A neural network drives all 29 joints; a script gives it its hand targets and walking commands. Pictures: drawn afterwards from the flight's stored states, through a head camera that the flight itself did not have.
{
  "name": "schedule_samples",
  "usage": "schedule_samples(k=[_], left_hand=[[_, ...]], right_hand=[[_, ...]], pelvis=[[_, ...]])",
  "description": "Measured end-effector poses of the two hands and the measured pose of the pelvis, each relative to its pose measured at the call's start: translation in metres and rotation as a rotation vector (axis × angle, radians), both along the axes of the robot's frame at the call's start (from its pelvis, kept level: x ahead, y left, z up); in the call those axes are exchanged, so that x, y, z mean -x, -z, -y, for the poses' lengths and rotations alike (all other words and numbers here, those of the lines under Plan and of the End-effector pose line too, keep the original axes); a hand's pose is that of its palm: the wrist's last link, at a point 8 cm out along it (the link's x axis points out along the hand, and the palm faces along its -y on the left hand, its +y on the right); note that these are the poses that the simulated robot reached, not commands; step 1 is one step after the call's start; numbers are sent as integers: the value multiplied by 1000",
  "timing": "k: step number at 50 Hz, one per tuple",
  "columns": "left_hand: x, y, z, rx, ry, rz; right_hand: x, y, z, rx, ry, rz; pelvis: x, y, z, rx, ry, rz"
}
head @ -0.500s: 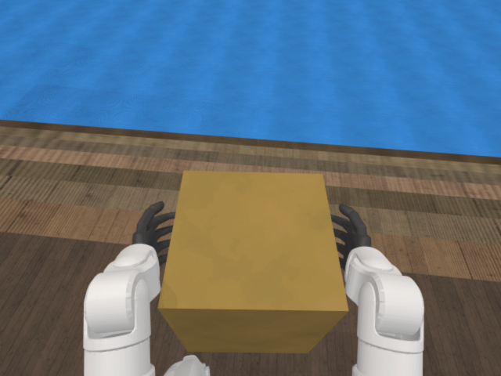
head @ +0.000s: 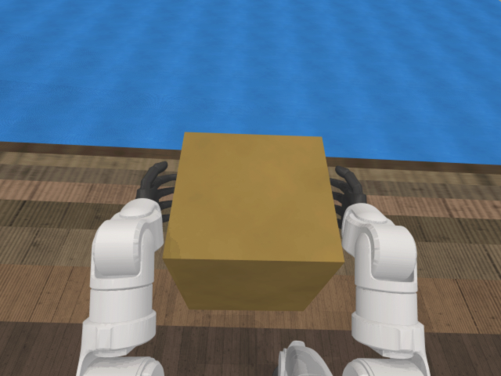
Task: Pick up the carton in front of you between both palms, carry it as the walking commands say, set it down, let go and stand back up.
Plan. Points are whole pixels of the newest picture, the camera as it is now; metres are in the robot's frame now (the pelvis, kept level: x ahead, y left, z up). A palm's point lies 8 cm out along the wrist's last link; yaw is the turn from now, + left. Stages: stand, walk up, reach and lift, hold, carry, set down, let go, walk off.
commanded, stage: carry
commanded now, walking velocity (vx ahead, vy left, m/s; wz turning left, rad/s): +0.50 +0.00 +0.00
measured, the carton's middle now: (249, 230) +0.34 -0.01 +0.04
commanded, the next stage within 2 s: none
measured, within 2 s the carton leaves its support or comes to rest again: neither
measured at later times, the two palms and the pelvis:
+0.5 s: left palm (187, 89) +0.67 +0.13 +0.09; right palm (318, 91) +0.68 -0.17 +0.09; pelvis +0.31 -0.04 -0.02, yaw +0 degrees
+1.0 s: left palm (197, 93) +1.01 +0.15 -0.14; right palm (282, 98) +0.99 -0.15 -0.14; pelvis +0.64 +0.02 -0.22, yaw +0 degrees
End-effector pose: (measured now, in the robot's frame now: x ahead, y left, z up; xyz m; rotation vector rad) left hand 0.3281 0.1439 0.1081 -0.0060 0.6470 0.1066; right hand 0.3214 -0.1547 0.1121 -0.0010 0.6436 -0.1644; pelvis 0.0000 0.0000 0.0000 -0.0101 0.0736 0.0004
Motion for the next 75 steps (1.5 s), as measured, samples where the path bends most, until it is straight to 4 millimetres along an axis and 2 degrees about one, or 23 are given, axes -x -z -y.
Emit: schedule_samples(k=[5, 8, 10, 15, 22, 27, 31, 34, 36, 38, 40, 45, 50, 54, 57, 59, 63, 67, 71, 75], left_hand=[[-91, -8, 8, -36, -5, -9], [-143, -3, 14, -60, -29, -24], [-169, 6, 16, -71, -44, -58], [-220, 27, 17, -41, -80, -160], [-299, 22, 19, 7, -120, -82], [-364, 17, 16, 21, -107, -9], [-421, 28, 4, -3, -89, 16], [-472, 52, -4, -3, -55, 28], [-510, 74, -1, 3, -2, 44], [-546, 99, 7, 0, 48, 38], [-574, 127, 13, -19, 81, -8], [-624, 201, 10, -26, 81, -156], [-677, 253, -5, 2, 32, -193], [-729, 285, -12, 34, -4, -143], [-771, 304, -18, 27, -40, -68], [-795, 316, -30, 10, -84, -20], [-834, 352, -57, 25, -157, -51], [-880, 382, -69, 27, -175, -116], [-944, 398, -72, -3, -141, -109], [-1020, 409, -73, -35, -95, -37]], right_hand=[[-97, -3, 8, 10, -43, -10], [-157, 8, 14, 0, -78, -22], [-190, 19, 16, -15, -94, -57], [-250, 35, 17, -22, -102, -159], [-329, 30, 19, -65, -66, -83], [-386, 26, 16, -67, -45, -10], [-442, 38, 4, -62, -48, 17], [-485, 58, -3, -24, -42, 29], [-511, 73, 0, 11, -11, 45], [-533, 96, 7, 41, 21, 37], [-554, 128, 13, 40, 38, -12], [-603, 203, 10, 12, 47, -158], [-666, 251, -5, 3, 28, -192], [-726, 278, -11, 9, 13, -141], [-780, 300, -17, -5, -17, -68], [-819, 314, -30, -14, -66, -20], [-882, 343, -59, 8, -138, -50], [-931, 378, -71, 9, -158, -117], [-982, 405, -72, -13, -133, -108], [-1043, 428, -72, -30, -100, -35]], pelvis=[[-72, 12, 14, -15, -16, 2], [-117, 28, 25, -16, -25, 15], [-138, 30, 31, -12, -19, 15], [-190, 15, 43, -28, -22, -3], [-268, 10, 46, -43, -12, -34], [-335, 24, 38, -30, 7, -29], [-398, 54, 27, 6, 20, -7], [-452, 92, 17, 26, 7, 35], [-490, 125, 9, 34, -3, 73], [-517, 154, 2, 20, -11, 77], [-538, 176, -7, 22, -9, 72], [-586, 200, -21, 0, 10, 56], [-641, 219, -23, 9, -9, 27], [-699, 247, -20, -7, -30, 20], [-752, 283, -16, -21, -32, 47], [-783, 306, -14, 4, -25, 61], [-839, 331, -5, -5, -20, 41], [-891, 345, -6, 6, -27, 27], [-946, 368, -17, 1, -12, 27], [-1013, 407, -35, 14, -10, 37]])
